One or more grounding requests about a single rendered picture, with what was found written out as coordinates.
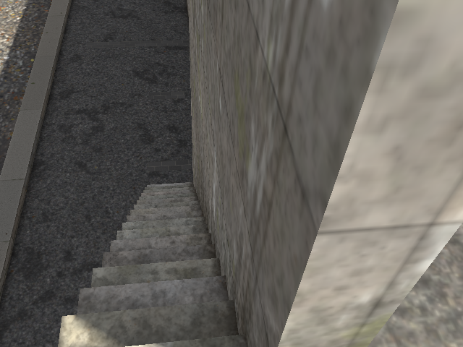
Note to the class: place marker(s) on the stairs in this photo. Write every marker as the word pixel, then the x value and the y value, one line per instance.
pixel 160 285

